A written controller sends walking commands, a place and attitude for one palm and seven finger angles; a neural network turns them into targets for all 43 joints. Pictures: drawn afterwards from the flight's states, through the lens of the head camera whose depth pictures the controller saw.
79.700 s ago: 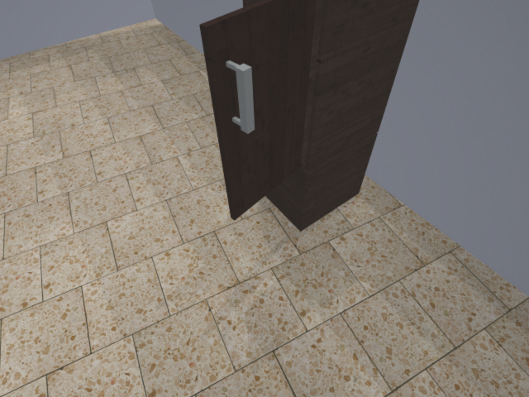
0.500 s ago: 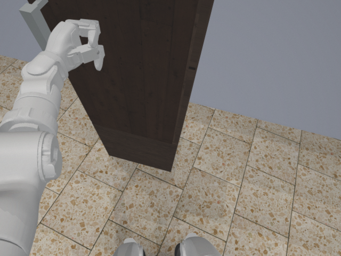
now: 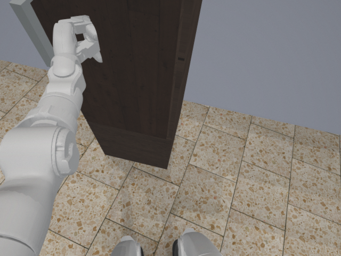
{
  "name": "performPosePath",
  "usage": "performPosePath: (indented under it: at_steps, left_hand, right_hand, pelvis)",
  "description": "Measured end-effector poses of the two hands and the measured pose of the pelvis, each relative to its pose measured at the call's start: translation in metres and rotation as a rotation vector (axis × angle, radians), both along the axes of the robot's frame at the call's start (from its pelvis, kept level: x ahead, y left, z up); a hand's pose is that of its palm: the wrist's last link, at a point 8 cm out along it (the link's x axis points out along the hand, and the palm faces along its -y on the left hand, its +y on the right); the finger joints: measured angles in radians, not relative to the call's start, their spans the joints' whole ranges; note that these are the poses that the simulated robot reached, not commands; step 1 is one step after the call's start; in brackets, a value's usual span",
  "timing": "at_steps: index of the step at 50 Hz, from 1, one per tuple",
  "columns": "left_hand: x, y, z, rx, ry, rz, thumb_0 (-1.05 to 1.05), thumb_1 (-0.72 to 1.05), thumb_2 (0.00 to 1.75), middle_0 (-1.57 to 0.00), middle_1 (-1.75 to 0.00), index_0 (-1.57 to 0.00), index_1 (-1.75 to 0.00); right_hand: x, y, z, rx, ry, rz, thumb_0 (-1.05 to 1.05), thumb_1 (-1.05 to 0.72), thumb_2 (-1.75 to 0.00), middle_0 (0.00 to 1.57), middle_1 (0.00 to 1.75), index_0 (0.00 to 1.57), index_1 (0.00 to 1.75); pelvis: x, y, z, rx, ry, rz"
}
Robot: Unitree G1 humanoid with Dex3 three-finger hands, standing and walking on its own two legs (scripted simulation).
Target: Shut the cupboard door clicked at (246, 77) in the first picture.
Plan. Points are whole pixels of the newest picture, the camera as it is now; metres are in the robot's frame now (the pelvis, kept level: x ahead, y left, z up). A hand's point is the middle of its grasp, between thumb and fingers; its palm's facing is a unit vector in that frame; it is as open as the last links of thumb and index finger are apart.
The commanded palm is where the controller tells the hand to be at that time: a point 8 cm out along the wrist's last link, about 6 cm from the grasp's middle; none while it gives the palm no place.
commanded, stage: pull the fist back off the door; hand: left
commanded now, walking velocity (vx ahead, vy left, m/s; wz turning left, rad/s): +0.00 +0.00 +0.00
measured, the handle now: (43, 31) +0.61 +0.21 +0.14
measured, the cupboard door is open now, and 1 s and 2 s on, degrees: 0 0 0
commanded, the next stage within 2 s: draw the hand back to the body in 0.46 s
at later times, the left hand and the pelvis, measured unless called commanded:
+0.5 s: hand (89, 60) +0.52 +0.11 +0.14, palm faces +0.04 -1.00 +0.01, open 3.1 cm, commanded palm +0.49 +0.15 +0.15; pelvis +0.05 +0.01 +0.02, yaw -3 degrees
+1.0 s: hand (46, 96) +0.40 +0.16 +0.17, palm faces +0.06 -1.00 -0.02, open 3.1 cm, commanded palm +0.37 +0.20 +0.18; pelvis +0.04 +0.00 +0.04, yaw -1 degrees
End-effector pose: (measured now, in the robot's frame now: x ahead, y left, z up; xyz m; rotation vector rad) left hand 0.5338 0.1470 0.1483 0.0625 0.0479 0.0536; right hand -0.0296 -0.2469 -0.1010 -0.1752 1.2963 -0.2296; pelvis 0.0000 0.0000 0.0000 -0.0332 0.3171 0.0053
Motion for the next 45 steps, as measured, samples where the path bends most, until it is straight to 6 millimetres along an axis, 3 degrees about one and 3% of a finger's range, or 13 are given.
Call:
performPosePath:
  at_steps: [7, 13, 18, 26, 32, 39, 45]
  left_hand:
    - [-0.001, -0.003, -0.002, -0.067, 0.0, -0.015, -0.03, 0.93, 0.99, -1.3, -1.5, -1.31, -1.5]
    - [-0.008, -0.009, -0.015, -0.083, -0.028, -0.036, -0.01, 0.93, 0.95, -1.3, -1.5, -1.3, -1.5]
    - [-0.02, 0.0, -0.023, -0.087, -0.037, -0.014, 0.01, 0.91, 0.92, -1.3, -1.5, -1.3, -1.5]
    - [-0.039, 0.018, -0.012, -0.07, -0.066, -0.013, 0.01, 0.9, 0.9, -1.3, -1.5, -1.3, -1.5]
    - [-0.048, 0.019, -0.005, -0.08, -0.059, -0.038, 0.01, 0.9, 0.9, -1.3, -1.5, -1.3, -1.5]
    - [-0.086, 0.026, 0.006, -0.083, -0.114, -0.042, 0.01, 0.9, 0.9, -1.3, -1.5, -1.3, -1.5]
    - [-0.127, 0.055, 0.007, -0.056, -0.078, 0.003, 0.01, 0.9, 0.9, -1.3, -1.5, -1.3, -1.5]
  right_hand:
    - [-0.023, -0.004, 0.01, -0.014, 0.051, -0.042, 0.0, -0.9, -0.9, 0.2, 0.3, 0.2, 0.3]
    - [-0.012, -0.009, 0.016, -0.024, 0.038, -0.068, 0.01, -0.9, -0.9, 0.2, 0.3, 0.2, 0.3]
    - [0.023, -0.009, 0.018, -0.023, -0.034, -0.082, 0.01, -0.9, -0.9, 0.2, 0.3, 0.2, 0.3]
    - [0.107, -0.004, 0.019, 0.003, -0.19, -0.021, 0.01, -0.91, -0.9, 0.2, 0.3, 0.2, 0.3]
    - [0.159, -0.001, 0.026, 0.009, -0.295, 0.037, 0.01, -0.91, -0.9, 0.2, 0.3, 0.2, 0.3]
    - [0.191, 0.006, 0.037, 0.039, -0.402, 0.058, 0.01, -0.91, -0.9, 0.2, 0.3, 0.2, 0.3]
    - [0.205, 0.01, 0.049, 0.04, -0.454, 0.084, 0.01, -0.9, -0.9, 0.2, 0.3, 0.2, 0.3]
  pelvis:
    - [0.005, 0.001, 0.007, 0.006, -0.015, -0.024]
    - [0.018, 0.002, 0.013, 0.012, -0.031, -0.05]
    - [0.034, 0.004, 0.018, 0.014, -0.057, -0.068]
    - [0.052, 0.005, 0.025, 0.011, -0.11, -0.053]
    - [0.057, 0.007, 0.028, 0.012, -0.126, -0.038]
    - [0.063, 0.007, 0.033, 0.02, -0.168, -0.051]
    - [0.056, 0.004, 0.038, 0.022, -0.23, -0.041]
